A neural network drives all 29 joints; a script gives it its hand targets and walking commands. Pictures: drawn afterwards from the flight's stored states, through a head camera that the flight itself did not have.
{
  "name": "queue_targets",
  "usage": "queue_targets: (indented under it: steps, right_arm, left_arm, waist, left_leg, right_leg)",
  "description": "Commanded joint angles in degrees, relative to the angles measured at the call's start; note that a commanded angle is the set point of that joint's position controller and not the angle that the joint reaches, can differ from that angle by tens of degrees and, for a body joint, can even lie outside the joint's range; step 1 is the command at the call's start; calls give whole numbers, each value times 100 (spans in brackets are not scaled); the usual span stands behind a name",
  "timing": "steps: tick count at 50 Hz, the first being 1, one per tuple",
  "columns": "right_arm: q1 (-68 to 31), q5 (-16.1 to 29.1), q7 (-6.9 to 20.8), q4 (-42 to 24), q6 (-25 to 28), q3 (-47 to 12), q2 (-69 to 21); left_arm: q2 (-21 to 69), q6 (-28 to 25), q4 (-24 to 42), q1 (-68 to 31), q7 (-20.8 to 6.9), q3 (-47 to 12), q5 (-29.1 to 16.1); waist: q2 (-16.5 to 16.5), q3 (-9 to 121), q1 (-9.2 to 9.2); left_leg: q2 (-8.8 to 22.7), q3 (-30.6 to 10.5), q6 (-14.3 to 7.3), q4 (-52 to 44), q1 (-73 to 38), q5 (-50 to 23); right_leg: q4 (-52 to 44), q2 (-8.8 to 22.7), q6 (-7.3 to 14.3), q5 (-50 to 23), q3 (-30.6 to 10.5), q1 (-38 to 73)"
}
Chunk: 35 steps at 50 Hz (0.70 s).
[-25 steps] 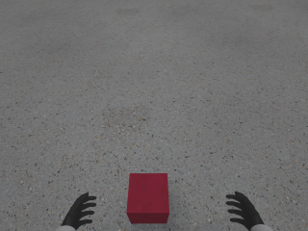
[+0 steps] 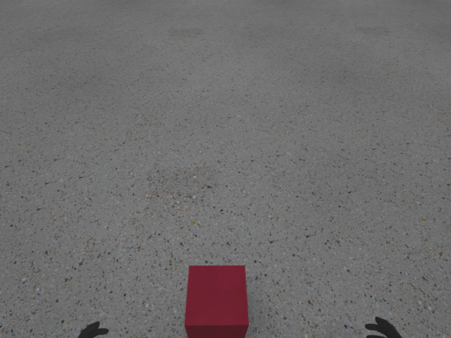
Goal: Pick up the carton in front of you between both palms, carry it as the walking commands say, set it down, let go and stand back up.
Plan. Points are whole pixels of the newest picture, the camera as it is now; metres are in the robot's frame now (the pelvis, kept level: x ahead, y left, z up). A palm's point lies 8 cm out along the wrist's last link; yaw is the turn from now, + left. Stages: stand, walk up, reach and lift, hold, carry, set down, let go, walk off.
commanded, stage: stand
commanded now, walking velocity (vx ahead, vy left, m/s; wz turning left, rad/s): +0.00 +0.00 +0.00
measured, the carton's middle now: (216, 304) +0.39 +0.04 -0.65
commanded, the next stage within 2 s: none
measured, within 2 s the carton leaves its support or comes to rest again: neither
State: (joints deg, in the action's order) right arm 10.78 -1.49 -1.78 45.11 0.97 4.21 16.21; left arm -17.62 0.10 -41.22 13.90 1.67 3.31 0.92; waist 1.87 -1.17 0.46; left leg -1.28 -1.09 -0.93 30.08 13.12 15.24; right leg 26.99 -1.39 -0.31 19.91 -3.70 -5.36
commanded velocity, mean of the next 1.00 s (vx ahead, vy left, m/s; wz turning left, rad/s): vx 0.00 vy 0.00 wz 0.00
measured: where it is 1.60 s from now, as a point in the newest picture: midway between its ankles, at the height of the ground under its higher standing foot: outside the picture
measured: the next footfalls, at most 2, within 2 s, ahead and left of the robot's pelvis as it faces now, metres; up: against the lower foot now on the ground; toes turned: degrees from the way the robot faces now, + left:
none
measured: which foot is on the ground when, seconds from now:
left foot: down 0.00-1.00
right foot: down 0.00-1.00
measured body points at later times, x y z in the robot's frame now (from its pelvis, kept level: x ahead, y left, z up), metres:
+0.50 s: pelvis -0.02 +0.00 +0.00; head -0.02 +0.01 +0.45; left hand +0.07 +0.29 -0.12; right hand +0.08 -0.29 -0.11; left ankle +0.01 +0.11 -0.74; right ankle -0.06 -0.13 -0.74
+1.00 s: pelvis -0.03 +0.00 +0.01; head -0.03 +0.01 +0.46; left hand +0.05 +0.30 -0.12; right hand +0.06 -0.30 -0.11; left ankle +0.01 +0.11 -0.74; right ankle -0.06 -0.13 -0.74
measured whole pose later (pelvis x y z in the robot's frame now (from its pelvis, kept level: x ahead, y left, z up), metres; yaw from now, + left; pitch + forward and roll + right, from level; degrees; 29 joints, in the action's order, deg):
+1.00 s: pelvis -0.03 +0.00 +0.01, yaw +1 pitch -3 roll +0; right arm 10.3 -0.1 -1.8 55.9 0.9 2.4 18.0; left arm -19.2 -0.9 -53.2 13.2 2.0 1.9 0.3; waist 0.8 -2.5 0.3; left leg -1.5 -1.6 -0.9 24.1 11.0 9.7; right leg 22.7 -1.0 -0.5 15.4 -3.2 -3.9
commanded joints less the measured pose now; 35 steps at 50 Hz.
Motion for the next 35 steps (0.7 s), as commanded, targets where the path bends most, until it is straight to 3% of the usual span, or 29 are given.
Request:
queue_targets:
  steps: [1, 35]
  right_arm:
    - [-150, 12, -33, -229, 82, 160, 797]
    - [-146, 116, -29, 672, 56, 19, 967]
  left_arm:
    - [-699, -98, 257, -33, 39, 154, 1]
    - [-901, -154, -762, -13, 60, 46, -44]
  waist:
    - [-288, 215, -16]
    - [-215, -155, -8]
  left_leg:
    - [533, -509, 5, -402, -554, -1676]
    - [611, -721, 6, -961, -434, -738]
  right_leg:
    - [-386, 360, -75, -1376, -193, -466]
    - [-829, 555, 2, -756, -373, -449]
